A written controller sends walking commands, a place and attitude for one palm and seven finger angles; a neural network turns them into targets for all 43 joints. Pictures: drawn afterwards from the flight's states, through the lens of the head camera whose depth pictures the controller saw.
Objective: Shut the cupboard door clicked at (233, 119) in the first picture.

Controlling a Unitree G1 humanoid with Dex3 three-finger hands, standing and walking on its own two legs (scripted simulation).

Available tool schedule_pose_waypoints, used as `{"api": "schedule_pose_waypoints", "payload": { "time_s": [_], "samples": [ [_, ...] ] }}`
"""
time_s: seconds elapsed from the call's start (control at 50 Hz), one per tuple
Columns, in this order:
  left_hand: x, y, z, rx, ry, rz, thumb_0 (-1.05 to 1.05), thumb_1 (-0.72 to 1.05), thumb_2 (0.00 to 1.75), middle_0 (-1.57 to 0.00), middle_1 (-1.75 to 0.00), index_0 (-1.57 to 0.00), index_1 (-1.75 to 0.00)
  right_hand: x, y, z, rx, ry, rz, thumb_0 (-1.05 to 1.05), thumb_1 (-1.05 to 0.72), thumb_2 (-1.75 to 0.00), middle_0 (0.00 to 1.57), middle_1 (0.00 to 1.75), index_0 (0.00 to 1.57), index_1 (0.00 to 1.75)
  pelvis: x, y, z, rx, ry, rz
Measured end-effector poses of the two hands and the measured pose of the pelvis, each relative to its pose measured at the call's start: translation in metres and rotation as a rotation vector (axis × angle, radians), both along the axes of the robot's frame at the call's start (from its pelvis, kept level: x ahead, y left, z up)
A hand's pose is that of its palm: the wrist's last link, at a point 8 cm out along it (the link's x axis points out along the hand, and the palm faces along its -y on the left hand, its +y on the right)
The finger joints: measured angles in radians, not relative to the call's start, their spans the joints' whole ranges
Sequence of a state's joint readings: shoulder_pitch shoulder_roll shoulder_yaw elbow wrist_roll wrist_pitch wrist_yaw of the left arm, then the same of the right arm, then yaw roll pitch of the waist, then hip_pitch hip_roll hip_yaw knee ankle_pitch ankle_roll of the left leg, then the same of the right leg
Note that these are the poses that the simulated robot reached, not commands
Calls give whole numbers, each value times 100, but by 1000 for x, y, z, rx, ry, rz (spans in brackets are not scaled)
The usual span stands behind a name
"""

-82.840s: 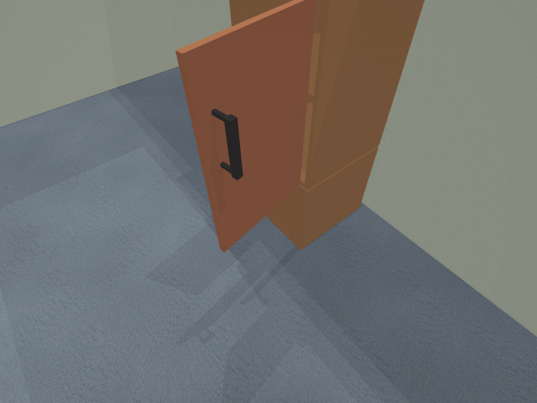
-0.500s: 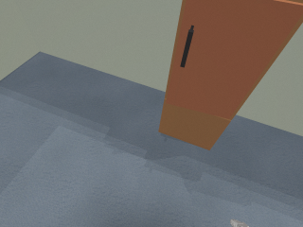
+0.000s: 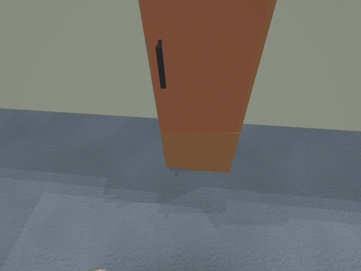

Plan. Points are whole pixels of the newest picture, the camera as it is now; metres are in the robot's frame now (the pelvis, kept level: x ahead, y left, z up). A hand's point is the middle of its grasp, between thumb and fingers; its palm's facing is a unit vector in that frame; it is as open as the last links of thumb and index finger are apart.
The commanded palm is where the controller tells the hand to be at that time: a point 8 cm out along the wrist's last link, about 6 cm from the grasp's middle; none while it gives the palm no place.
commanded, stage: take the last steps up to it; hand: left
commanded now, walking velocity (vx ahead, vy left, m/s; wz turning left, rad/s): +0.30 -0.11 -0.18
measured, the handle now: (161, 65) +0.73 +0.08 +0.05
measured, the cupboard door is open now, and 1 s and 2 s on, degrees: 6 6 6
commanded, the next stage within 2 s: come to a stop and stand still in 0.60 s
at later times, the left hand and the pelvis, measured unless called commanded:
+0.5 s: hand (120, 255) +0.19 +0.18 -0.17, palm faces -0.06 -0.99 -0.15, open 7.4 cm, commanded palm none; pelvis +0.14 -0.01 +0.01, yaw -5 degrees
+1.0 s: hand (155, 199) +0.34 +0.09 -0.15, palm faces -0.03 -0.97 -0.24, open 7.3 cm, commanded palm none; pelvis +0.25 -0.08 +0.01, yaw -4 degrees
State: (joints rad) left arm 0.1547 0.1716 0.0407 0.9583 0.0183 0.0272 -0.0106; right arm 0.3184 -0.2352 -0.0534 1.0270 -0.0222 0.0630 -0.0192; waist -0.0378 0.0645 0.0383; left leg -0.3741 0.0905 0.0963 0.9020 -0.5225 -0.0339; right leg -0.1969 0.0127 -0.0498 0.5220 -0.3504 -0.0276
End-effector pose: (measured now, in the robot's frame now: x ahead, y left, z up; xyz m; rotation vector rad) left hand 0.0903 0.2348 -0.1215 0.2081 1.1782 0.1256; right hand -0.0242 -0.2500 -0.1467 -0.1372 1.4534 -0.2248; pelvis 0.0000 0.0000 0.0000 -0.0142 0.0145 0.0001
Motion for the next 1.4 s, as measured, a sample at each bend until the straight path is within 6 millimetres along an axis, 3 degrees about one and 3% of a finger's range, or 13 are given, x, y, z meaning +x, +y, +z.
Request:
{"api": "schedule_pose_waypoints", "payload": {
  "time_s": [0.08, 0.2, 0.32, 0.38, 0.52, 0.64, 0.74, 0.82, 0.9, 1.02, 1.12, 1.22, 1.4],
  "samples": [
    [-11, -11, 0, -14, 48, 12, 0, 91, 90, -20, -30, -20, -30, 25, -7, 10, 0, -51, -2, 1, -91, -90, 20, 30, 20, 30, 14, -5, 7, 6, 1, -11],
    [-22, -9, -15, -39, 146, 39, 0, 92, 90, -20, -30, -20, -30, 85, -7, 20, -25, -141, 28, 1, -91, -90, 20, 30, 20, 30, 44, -6, 5, -12, 11, -15],
    [-11, 3, -42, -77, 253, 54, 1, 91, 90, -20, -30, -20, -30, 148, 4, 20, -76, -240, 71, 1, -91, -90, 20, 30, 20, 30, 84, 6, -10, -5, 1, -50],
    [16, 4, -38, -77, 266, 14, 1, 91, 90, -20, -30, -20, -29, 153, 8, 27, -84, -243, 42, 0, -91, -90, 20, 30, 20, 30, 101, 5, -4, 0, -6, -75],
    [114, -11, -16, -73, 133, -32, 1, 91, 90, -19, -30, -20, -29, 136, 12, 33, -34, -94, -31, 0, -91, -90, 20, 30, 20, 30, 143, -9, 14, -5, -12, -94],
    [194, -48, -9, -50, 61, -98, 1, 91, 90, -19, -30, -20, -29, 129, 0, 19, 36, 30, -113, 0, -91, -90, 20, 30, 20, 30, 183, -38, 8, 11, -15, -104],
    [241, -83, -18, -14, 5, -110, 0, 91, 90, -19, -30, -20, -29, 149, -31, -9, 79, 98, -148, 1, -91, -90, 20, 30, 20, 30, 221, -73, -11, 19, -22, -106],
    [244, -103, -10, -8, 36, -82, 0, 92, 90, -19, -30, -20, -29, 197, -56, -6, 57, 53, -127, 1, -91, -90, 20, 30, 20, 30, 239, -84, -2, 17, -22, -94],
    [249, -103, -2, 14, 49, -52, -1, 94, 90, -20, -30, -20, -30, 252, -72, 0, 37, -32, -82, 1, -91, -90, 20, 30, 20, 30, 251, -89, 6, 26, -9, -85],
    [242, -90, -1, 18, 58, 2, 0, 92, 90, -20, -30, -21, -30, 328, -80, 11, 6, -166, 2, 0, -91, -90, 20, 30, 20, 30, 254, -81, 9, 25, -8, -69],
    [229, -66, -11, 4, 76, 26, 0, 91, 90, -20, -30, -20, -30, 369, -68, 25, -29, -269, 56, 0, -91, -90, 20, 30, 20, 30, 252, -65, 6, 18, -7, -59],
    [214, -38, -33, -20, 107, 57, 0, 91, 90, -20, -30, -20, -30, 373, -44, 30, -70, -310, 104, 0, -91, -90, 20, 30, 20, 30, 251, -44, -5, -7, -17, -46],
    [174, -22, -23, -29, 224, 65, 1, 91, 90, -19, -30, -20, -29, 327, -16, 37, -57, -219, 67, 0, -92, -90, 20, 30, 20, 30, 243, -36, 11, -15, -10, -68]
  ]
}}
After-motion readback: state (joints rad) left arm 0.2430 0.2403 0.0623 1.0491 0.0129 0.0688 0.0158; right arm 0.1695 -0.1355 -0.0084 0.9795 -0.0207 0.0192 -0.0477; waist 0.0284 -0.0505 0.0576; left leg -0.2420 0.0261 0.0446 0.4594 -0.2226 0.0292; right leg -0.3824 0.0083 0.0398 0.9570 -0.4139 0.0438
